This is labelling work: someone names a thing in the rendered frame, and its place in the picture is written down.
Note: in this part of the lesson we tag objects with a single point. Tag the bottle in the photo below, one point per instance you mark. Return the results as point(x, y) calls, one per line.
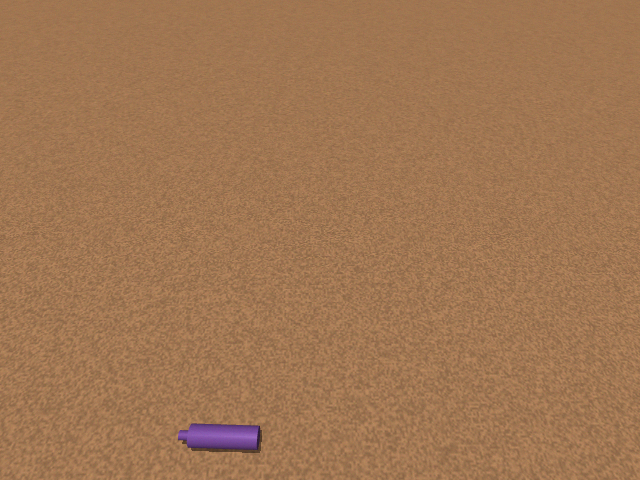
point(220, 436)

